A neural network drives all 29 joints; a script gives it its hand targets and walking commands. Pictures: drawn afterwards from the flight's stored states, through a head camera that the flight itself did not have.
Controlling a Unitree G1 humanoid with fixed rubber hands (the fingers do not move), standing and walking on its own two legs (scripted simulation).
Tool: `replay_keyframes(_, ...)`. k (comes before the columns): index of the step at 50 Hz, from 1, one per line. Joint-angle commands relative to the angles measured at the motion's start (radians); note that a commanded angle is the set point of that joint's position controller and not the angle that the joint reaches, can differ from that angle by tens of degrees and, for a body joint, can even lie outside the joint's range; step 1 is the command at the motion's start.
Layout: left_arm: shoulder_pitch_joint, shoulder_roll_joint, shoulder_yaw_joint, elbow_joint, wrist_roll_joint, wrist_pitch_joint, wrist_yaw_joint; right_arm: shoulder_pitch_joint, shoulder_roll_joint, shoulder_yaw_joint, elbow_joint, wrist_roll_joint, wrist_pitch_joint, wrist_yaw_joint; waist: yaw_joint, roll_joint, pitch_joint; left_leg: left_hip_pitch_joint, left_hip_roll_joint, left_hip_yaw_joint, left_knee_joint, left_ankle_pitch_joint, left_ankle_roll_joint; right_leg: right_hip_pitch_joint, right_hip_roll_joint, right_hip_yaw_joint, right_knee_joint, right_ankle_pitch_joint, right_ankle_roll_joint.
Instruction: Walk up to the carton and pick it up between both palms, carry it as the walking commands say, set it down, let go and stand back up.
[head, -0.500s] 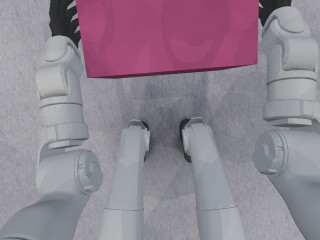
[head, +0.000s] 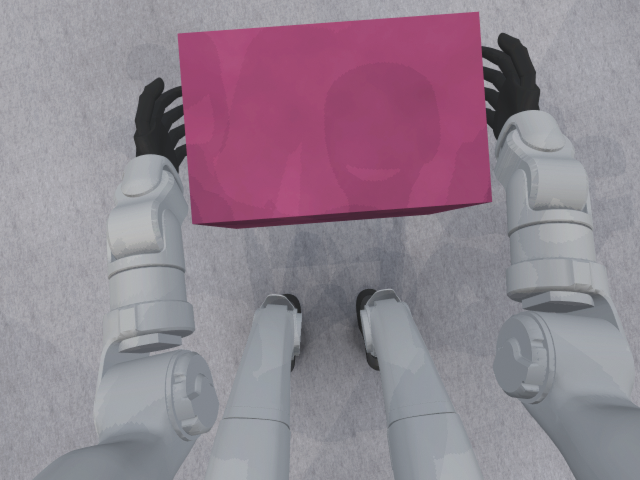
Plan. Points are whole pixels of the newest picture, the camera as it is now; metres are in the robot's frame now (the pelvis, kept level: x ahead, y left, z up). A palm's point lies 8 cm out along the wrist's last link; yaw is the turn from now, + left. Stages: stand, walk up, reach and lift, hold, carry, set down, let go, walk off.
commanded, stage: reach and lift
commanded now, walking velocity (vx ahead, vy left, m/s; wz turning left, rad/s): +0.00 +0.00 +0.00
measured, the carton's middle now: (331, 144) +0.47 +0.00 -0.13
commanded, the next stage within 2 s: none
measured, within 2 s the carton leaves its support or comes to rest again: neither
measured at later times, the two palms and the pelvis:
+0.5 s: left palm (105, 145) +0.42 +0.19 +0.04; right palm (577, 95) +0.45 -0.19 +0.04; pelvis +0.09 -0.01 +0.07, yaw +0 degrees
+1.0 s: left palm (40, 145) +0.40 +0.20 +0.10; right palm out of the picture +0.43 -0.19 +0.12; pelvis +0.13 +0.00 +0.11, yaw +0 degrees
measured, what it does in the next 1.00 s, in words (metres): rises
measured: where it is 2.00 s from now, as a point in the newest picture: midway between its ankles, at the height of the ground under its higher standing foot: (330, 346)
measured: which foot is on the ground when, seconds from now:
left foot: down 0.00-1.00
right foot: down 0.00-1.00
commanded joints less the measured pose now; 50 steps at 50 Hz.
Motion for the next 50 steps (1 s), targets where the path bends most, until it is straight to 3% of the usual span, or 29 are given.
replay_keyframes(1,-0.769,-0.952,-0.737,-0.133,-0.185,-0.046,-0.377,-0.511,1.107,0.644,-0.044,0.168,-0.005,0.349,0.004,-0.001,-1.783,0.426,-0.044,0.081,-0.174,0.141,0.023,0.560,0.031,-0.065,-0.167,0.181,-0.006)
replay_keyframes(7,-0.605,-0.994,-0.596,0.025,-0.093,-0.036,-0.403,-0.369,1.148,0.529,0.093,0.089,0.005,0.369,0.009,-0.017,-1.313,0.361,-0.030,0.068,-0.281,0.064,0.043,0.484,0.008,-0.050,-0.275,0.103,-0.021)
replay_keyframes(13,-0.425,-0.983,-0.509,0.102,-0.021,-0.019,-0.420,-0.191,1.157,0.451,0.162,0.024,0.018,0.385,0.018,-0.030,-1.136,0.396,-0.022,0.057,-0.379,0.111,0.045,0.508,0.001,-0.049,-0.376,0.147,-0.021)
replay_keyframes(22,-0.205,-1.011,-0.621,0.005,-0.032,-0.040,-0.410,0.012,1.151,0.524,0.018,0.040,-0.011,0.369,0.003,0.006,-1.160,0.570,-0.022,0.034,-0.467,0.398,0.036,0.683,-0.003,-0.016,-0.467,0.460,-0.020)
replay_keyframes(30,-0.061,-1.011,-0.724,-0.088,-0.050,-0.049,-0.375,0.135,1.137,0.624,-0.111,0.065,-0.016,0.346,0.011,-0.014,-1.170,0.699,-0.026,0.020,-0.548,0.541,0.028,0.829,-0.001,-0.005,-0.546,0.615,-0.010)
replay_keyframes(41,0.096,-0.979,-0.710,-0.148,-0.024,0.019,-0.339,0.271,1.086,0.618,-0.164,0.047,0.051,0.340,0.025,-0.002,-0.936,0.863,-0.017,0.012,-0.704,0.535,0.029,0.922,0.007,-0.015,-0.707,0.552,-0.013)
replay_keyframes(50,0.114,-0.978,-0.737,-0.230,-0.040,0.094,-0.326,0.292,1.058,0.623,-0.230,0.062,0.120,0.340,0.005,0.021,-0.827,0.951,-0.016,0.012,-0.776,0.514,0.019,1.015,0.017,-0.028,-0.771,0.513,-0.019)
